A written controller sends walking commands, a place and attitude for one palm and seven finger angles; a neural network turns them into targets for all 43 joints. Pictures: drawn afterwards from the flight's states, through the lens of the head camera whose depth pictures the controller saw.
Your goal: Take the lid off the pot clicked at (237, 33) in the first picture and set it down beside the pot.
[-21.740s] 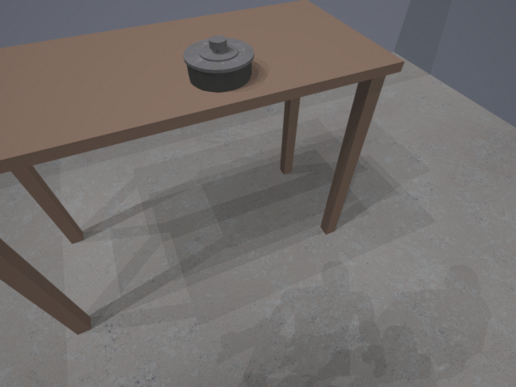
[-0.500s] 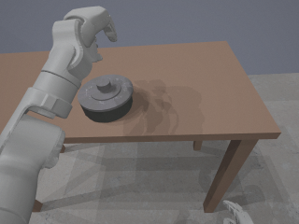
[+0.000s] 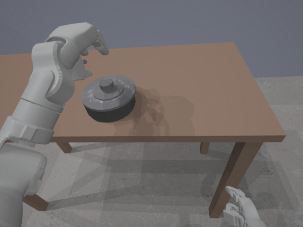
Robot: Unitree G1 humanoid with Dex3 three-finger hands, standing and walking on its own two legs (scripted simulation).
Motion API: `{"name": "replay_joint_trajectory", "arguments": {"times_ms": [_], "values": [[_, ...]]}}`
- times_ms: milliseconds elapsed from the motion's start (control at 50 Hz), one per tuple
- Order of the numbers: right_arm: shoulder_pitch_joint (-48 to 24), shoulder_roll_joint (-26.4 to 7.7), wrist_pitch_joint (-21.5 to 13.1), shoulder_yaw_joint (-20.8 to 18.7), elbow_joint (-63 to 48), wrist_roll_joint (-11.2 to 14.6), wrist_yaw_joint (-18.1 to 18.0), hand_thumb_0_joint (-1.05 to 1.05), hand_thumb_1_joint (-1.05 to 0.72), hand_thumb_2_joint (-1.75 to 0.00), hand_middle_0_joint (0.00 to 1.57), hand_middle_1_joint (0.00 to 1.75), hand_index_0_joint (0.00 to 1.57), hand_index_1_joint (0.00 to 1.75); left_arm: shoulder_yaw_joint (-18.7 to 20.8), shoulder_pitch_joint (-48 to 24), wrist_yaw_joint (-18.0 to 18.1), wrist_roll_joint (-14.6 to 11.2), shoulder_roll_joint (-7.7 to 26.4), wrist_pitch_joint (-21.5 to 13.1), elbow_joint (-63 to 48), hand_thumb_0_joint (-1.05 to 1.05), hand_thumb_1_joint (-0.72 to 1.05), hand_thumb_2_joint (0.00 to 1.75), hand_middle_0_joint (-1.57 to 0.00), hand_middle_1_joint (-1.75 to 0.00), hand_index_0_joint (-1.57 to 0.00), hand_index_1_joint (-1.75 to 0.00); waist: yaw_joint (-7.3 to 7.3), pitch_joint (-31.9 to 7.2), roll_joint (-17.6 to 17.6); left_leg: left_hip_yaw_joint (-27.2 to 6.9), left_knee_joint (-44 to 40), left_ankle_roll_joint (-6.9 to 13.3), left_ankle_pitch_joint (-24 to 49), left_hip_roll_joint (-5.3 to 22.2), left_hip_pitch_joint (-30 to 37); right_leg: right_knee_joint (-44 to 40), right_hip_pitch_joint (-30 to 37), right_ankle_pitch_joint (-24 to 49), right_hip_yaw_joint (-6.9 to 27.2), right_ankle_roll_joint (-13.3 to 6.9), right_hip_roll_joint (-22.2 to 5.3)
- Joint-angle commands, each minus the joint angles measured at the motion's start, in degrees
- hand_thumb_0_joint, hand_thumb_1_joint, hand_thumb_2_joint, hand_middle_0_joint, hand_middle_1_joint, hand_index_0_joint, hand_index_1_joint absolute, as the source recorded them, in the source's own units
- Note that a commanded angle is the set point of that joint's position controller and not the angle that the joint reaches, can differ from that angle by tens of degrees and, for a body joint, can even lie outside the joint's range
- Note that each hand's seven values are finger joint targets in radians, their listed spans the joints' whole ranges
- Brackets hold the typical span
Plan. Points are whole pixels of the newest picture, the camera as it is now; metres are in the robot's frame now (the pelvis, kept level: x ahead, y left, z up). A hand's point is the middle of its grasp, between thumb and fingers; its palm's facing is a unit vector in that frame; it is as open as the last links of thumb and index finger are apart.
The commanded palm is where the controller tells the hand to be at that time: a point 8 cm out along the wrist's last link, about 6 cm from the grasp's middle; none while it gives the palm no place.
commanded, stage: draw the hand back to the body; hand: left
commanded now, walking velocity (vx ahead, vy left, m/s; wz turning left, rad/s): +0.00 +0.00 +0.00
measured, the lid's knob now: (106, 84) +0.48 +0.16 +0.15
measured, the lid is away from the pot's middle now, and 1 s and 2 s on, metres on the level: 0.00 0.00 0.00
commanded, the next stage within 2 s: come to a stop and stand still in 1.80 s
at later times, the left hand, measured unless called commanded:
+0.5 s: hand (69, 52) +0.35 +0.15 +0.33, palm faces +0.22 -0.96 -0.17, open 9.2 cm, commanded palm +0.31 +0.21 +0.32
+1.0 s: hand (43, 78) +0.28 +0.18 +0.32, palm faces +0.35 -0.92 -0.18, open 7.8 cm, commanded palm +0.24 +0.23 +0.31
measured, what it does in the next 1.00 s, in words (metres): stands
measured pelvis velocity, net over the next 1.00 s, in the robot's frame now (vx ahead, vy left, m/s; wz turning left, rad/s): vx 0.02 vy -0.02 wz -0.02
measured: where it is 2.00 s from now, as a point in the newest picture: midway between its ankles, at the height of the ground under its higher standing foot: outside the picture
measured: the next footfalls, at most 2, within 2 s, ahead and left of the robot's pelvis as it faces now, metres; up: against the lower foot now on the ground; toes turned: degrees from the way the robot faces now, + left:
none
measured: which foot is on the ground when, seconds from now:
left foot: down 0.00-1.00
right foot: down 0.00-1.00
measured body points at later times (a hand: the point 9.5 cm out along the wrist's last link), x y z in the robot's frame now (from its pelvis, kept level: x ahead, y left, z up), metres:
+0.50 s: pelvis +0.02 -0.01 +0.00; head +0.02 -0.03 +0.45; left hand +0.33 +0.21 +0.33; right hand +0.16 -0.25 -0.11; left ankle +0.02 +0.09 -0.74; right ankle +0.00 -0.10 -0.74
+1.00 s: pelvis +0.02 -0.02 +0.00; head +0.00 -0.04 +0.45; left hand +0.25 +0.23 +0.33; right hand +0.23 -0.22 -0.08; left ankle +0.02 +0.09 -0.74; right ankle +0.00 -0.10 -0.74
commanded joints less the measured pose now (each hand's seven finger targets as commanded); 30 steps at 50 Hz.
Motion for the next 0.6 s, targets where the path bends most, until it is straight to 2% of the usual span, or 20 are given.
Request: {"name": "replay_joint_trajectory", "arguments": {"times_ms": [0, 20, 40, 60, 80, 120, 160, 200, 240, 260, 300, 320, 340, 360, 400, 440, 480, 520, 540, 580], "values": [[-10.1, -4.4, -2.6, -1.0, -9.1, 0.0, -0.3, 0.00, -0.90, -0.90, 0.20, 0.30, 0.20, 0.30, 9.5, -25.9, 2.3, 1.6, 14.4, -0.2, -10.7, 0.00, -0.23, 1.36, -0.78, -0.20, -0.84, -0.21, 0.49, -18.6, -6.5, -1.9, -0.6, 1.4, 13.0, 0.1, 6.7, -1.8, 5.2, 15.7, 2.1, -1.0, 0.4], [-10.3, -4.6, -2.4, -0.9, -8.8, 0.0, -0.5, 0.00, -0.90, -0.90, 0.20, 0.30, 0.20, 0.30, 10.3, -24.9, 2.2, 1.6, 15.5, -0.1, -9.6, 0.00, -0.23, 1.36, -0.78, -0.20, -0.84, -0.21, 0.64, -17.2, -7.5, -1.8, -0.7, 1.4, 11.9, 0.2, 5.7, -2.0, 5.0, 15.2, 2.1, -1.0, 0.4], [3.1, 0.7, -4.9, -1.3, -8.9, -1.7, -0.6, 0.00, -0.90, -0.90, 0.20, 0.30, 0.20, 0.30, 22.1, -25.9, 14.2, -37.4, -0.3, -12.9, -16.7, 0.00, -0.23, 1.36, -0.78, -0.20, -0.84, -0.21, -4.46, -9.5, -11.9, 0.0, -0.6, 1.5, 5.0, 1.6, 11.9, -5.6, -1.2, 9.8, 0.9, -2.0, 1.3], [-0.9, -1.0, -6.1, -0.1, -9.0, -2.1, -0.8, 0.00, -0.90, -0.90, 0.20, 0.30, 0.20, 0.30, 21.9, -13.4, 19.6, -39.2, 1.3, -17.7, -11.1, 0.00, -0.23, 1.36, -0.78, -0.20, -0.84, -0.21, -1.80, -8.2, -16.4, -1.3, -1.7, 1.5, -0.2, 2.2, 12.0, -5.3, 0.4, 6.9, 2.3, -2.1, 1.7], [-2.4, -1.8, -6.7, -0.8, -9.3, -2.0, -1.6, 0.00, -0.90, -0.90, 0.20, 0.30, 0.20, 0.30, 26.8, -6.5, 23.5, -44.7, 2.5, -20.8, -11.5, 0.00, -0.23, 1.36, -0.78, -0.20, -0.84, -0.21, -0.43, -7.8, -19.4, -1.2, -2.2, 1.5, -1.2, 2.9, 10.3, -6.3, 1.5, 6.0, 2.7, -1.3, 0.9], [-4.3, -2.1, -8.0, -0.6, -9.2, -2.1, -2.1, 0.00, -0.90, -0.90, 0.20, 0.30, 0.20, 0.30, 27.3, -8.7, 28.2, -49.7, 1.8, -25.5, -21.5, 0.00, -0.23, 1.36, -0.78, -0.20, -0.84, -0.21, -0.33, -11.1, -13.1, -0.8, -2.5, 1.2, 1.0, 3.3, 12.4, -6.2, 3.5, 7.2, 3.3, -0.8, 0.2], [-4.2, -2.1, -9.0, -0.6, -7.8, -2.5, -2.6, 0.00, -0.90, -0.90, 0.20, 0.30, 0.20, 0.30, 29.4, -11.8, 31.9, -51.4, 3.0, -27.8, -26.0, 0.00, -0.20, 1.35, -0.77, -0.20, -0.83, -0.22, -0.70, -11.3, -5.2, -0.9, -2.8, 0.9, 1.5, 3.5, 13.9, -6.7, 2.7, 6.8, 3.6, -1.0, 0.3], [-3.4, -1.7, -9.5, -0.5, -6.2, -2.6, -3.0, 0.00, -0.90, -0.90, 0.20, 0.30, 0.20, 0.30, 30.0, -11.7, 34.4, -51.9, 2.2, -28.6, -23.8, 0.00, -0.15, 1.33, -0.74, -0.20, -0.79, -0.22, -0.99, -8.3, -0.8, -1.1, -3.4, 0.4, 0.5, 3.4, 12.5, -7.3, 1.9, 5.3, 3.1, -1.3, 0.6], [-3.3, -1.8, -10.4, -1.0, -6.2, -3.2, -3.1, 0.00, -0.90, -0.90, 0.20, 0.30, 0.20, 0.30, 33.3, -7.2, 36.0, -52.0, 4.1, -30.1, -28.3, 0.00, -0.09, 1.30, -0.71, -0.21, -0.76, -0.22, 0.05, -10.9, 2.6, -0.9, -2.8, 0.4, 4.2, 3.6, 13.6, -6.8, 4.7, 8.8, 3.0, -1.7, 0.5], [-3.3, -1.5, -10.7, -1.1, -6.4, -3.4, -3.0, 0.00, -0.90, -0.90, 0.20, 0.30, 0.20, 0.30, 34.0, -3.4, 36.5, -52.4, 3.2, -30.6, -30.3, 0.00, -0.06, 1.29, -0.69, -0.21, -0.75, -0.23, 0.55, -12.9, 2.9, -1.1, -2.6, 0.3, 7.3, 3.6, 14.0, -6.0, 6.9, 12.1, 2.8, -1.9, 0.3], [-4.0, -1.4, -11.3, -1.5, -6.7, -3.4, -2.3, 0.00, -0.90, -0.90, 0.20, 0.30, 0.20, 0.30, 31.5, 2.7, 36.4, -53.2, -1.3, -31.3, -34.7, 0.00, -0.01, 1.27, -0.66, -0.22, -0.71, -0.23, 0.68, -14.2, 1.4, -1.0, -1.8, 0.0, 12.9, 4.1, 15.2, -4.8, 8.1, 17.4, 2.3, -1.9, 0.4], [-4.1, -1.6, -11.5, -1.8, -6.7, -3.3, -2.1, 0.00, -0.90, -0.90, 0.20, 0.30, 0.20, 0.30, 31.8, 5.6, 36.5, -53.5, -1.5, -31.4, -35.5, 0.00, 0.02, 1.26, -0.65, -0.22, -0.70, -0.23, 0.90, -14.3, -0.9, -0.9, -1.4, 0.1, 14.7, 4.2, 15.2, -4.5, 8.5, 19.3, 2.2, -1.8, 0.5], [-3.8, -1.9, -11.7, -2.1, -6.5, -3.3, -1.9, 0.00, -0.90, -0.90, 0.20, 0.30, 0.20, 0.30, 31.8, 8.9, 36.6, -53.7, -2.3, -31.5, -34.8, 0.00, 0.05, 1.25, -0.64, -0.22, -0.68, -0.24, 0.65, -13.6, -4.9, -0.9, -1.2, 0.4, 16.4, 4.5, 14.7, -4.3, 8.4, 20.8, 1.7, -1.5, 0.7], [-3.9, -2.3, -11.6, -2.4, -6.3, -3.2, -1.9, 0.00, -0.90, -0.90, 0.20, 0.30, 0.20, 0.30, 32.7, 10.7, 36.8, -53.9, -1.6, -31.3, -35.0, 0.00, 0.08, 1.23, -0.62, -0.22, -0.67, -0.24, 0.87, -12.7, -5.7, -0.6, -1.1, 0.5, 16.5, 4.6, 14.4, -4.4, 8.0, 21.6, 1.9, -1.3, 0.6], [-3.9, -2.6, -11.5, -2.4, -5.7, -3.1, -2.1, 0.00, -0.90, -0.90, 0.20, 0.30, 0.20, 0.30, 34.6, 10.0, 37.2, -54.1, 0.5, -31.4, -36.6, 0.00, 0.14, 1.21, -0.59, -0.23, -0.63, -0.24, 0.86, -11.9, -5.4, -0.5, -1.2, 0.6, 15.8, 4.2, 13.7, -4.5, 8.2, 21.6, 1.9, -1.2, 0.5], [-4.5, -2.6, -12.0, -2.6, -5.9, -3.0, -2.1, 0.00, -0.90, -0.90, 0.20, 0.30, 0.20, 0.30, 35.6, 11.1, 37.3, -54.1, 1.2, -32.1, -39.8, 0.00, 0.19, 1.19, -0.56, -0.23, -0.60, -0.25, 0.94, -12.6, -2.6, -0.6, -0.8, 0.7, 17.6, 4.2, 15.0, -4.2, 8.1, 22.4, 2.0, -1.2, 0.3], [-4.2, -2.4, -12.0, -2.7, -5.6, -3.1, -2.0, 0.00, -0.90, -0.90, 0.20, 0.30, 0.20, 0.30, 36.0, 14.1, 37.5, -54.3, 0.6, -32.1, -41.2, 0.00, 0.25, 1.17, -0.53, -0.24, -0.57, -0.25, 1.25, -13.3, -2.7, -0.6, -0.4, 0.6, 19.8, 4.2, 15.7, -3.9, 8.7, 24.1, 1.9, -1.2, 0.3], [-4.6, -2.4, -11.9, -2.7, -5.6, -2.9, -1.9, 0.00, -0.90, -0.90, 0.20, 0.30, 0.20, 0.30, 34.0, 16.1, 37.2, -54.5, -1.7, -31.7, -41.4, 0.00, 0.31, 1.14, -0.50, -0.25, -0.54, -0.25, 1.03, -11.5, -3.3, -0.5, -0.4, 0.5, 19.8, 4.2, 15.6, -4.2, 7.5, 23.9, 1.8, -1.1, 0.5], [-4.5, -2.4, -12.0, -2.9, -5.7, -2.8, -1.8, 0.00, -0.90, -0.90, 0.20, 0.30, 0.20, 0.30, 33.8, 16.7, 37.2, -54.5, -2.0, -31.9, -42.0, 0.00, 0.33, 1.13, -0.49, -0.25, -0.52, -0.26, 0.69, -11.5, -3.2, -0.6, -0.5, 0.5, 19.2, 4.1, 15.8, -4.3, 7.1, 23.1, 1.8, -1.1, 0.4], [-4.7, -2.4, -11.9, -2.8, -5.6, -2.8, -2.0, 0.00, -0.90, -0.90, 0.20, 0.30, 0.20, 0.30, 34.9, 17.7, 37.5, -54.6, -1.1, -31.7, -42.3, 0.00, 0.39, 1.11, -0.46, -0.25, -0.49, -0.26, 1.03, -10.2, -3.5, -0.6, -0.8, 0.5, 17.1, 4.1, 15.5, -4.6, 6.5, 21.6, 1.9, -1.1, 0.5]]}}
